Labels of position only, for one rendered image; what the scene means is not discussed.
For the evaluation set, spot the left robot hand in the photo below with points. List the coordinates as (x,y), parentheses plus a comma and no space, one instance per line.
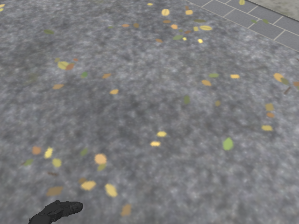
(54,211)

